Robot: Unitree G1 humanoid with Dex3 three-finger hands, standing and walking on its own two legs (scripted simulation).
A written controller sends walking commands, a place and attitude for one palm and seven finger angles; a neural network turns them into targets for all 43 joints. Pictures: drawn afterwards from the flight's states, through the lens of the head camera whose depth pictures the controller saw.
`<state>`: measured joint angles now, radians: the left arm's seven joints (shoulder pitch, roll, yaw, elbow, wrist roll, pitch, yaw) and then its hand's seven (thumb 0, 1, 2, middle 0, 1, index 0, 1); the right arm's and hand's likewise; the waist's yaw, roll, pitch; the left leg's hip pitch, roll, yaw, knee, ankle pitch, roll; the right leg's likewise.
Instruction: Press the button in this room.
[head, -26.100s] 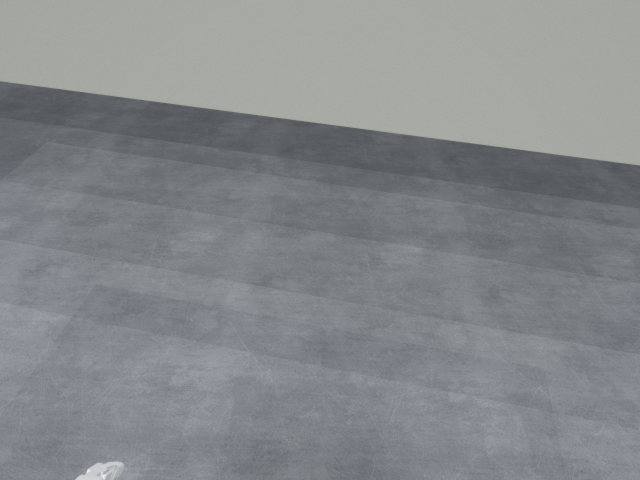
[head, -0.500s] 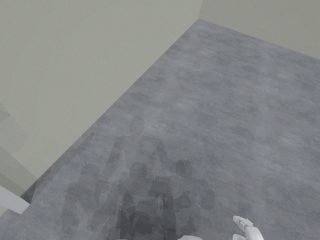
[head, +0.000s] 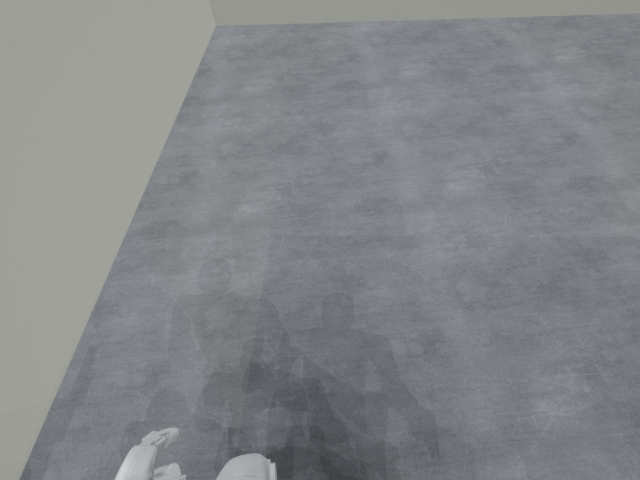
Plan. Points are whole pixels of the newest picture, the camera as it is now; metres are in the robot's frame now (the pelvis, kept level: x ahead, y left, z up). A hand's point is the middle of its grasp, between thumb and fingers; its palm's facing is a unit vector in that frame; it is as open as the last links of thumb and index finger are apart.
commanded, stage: walk to a spot facing it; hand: left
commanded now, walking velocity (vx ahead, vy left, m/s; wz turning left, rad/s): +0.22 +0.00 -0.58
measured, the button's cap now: out of the picture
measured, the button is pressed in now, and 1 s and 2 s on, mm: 0 0 0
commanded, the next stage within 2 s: turn to face it in 0.26 s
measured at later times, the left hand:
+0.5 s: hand out of the picture +0.14 +0.25 -0.17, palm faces -0.15 -0.97 -0.20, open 7.4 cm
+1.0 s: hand (213, 409) +0.23 +0.18 -0.14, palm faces +0.06 -0.97 -0.24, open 7.4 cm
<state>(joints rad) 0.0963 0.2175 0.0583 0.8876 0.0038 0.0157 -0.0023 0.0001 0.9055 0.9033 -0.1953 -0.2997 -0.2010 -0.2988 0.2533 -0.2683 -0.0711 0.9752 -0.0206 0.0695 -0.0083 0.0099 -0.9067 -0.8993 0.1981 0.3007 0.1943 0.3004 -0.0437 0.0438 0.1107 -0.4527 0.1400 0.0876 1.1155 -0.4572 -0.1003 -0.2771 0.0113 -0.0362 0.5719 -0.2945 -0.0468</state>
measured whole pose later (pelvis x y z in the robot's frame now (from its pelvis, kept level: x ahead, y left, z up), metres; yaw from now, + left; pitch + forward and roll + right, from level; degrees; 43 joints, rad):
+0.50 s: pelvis +0.09 +0.05 +0.01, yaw -12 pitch +0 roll -1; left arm 0.29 0.25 0.07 1.04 0.02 0.02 -0.01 0.01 0.91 0.90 -0.20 -0.30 -0.20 -0.30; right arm 0.19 -0.20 -0.01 0.90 -0.02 -0.03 -0.01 0.00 -0.90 -0.90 0.20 0.30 0.20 0.30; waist 0.02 -0.04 0.03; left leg -0.24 0.05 0.11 0.51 -0.28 0.03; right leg -0.39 0.01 0.01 0.97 -0.46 0.01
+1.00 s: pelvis +0.13 +0.00 +0.01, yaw +4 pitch +0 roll +2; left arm 0.13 0.14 0.03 0.95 0.01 -0.01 0.03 0.00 0.90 0.90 -0.20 -0.30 -0.20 -0.30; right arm 0.27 -0.22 -0.09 1.05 -0.01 0.07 0.01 0.01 -0.91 -0.90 0.20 0.30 0.20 0.30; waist -0.05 0.03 0.08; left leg -0.49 0.04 0.04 1.12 -0.44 -0.07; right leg -0.20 -0.09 -0.19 0.50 -0.30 -0.02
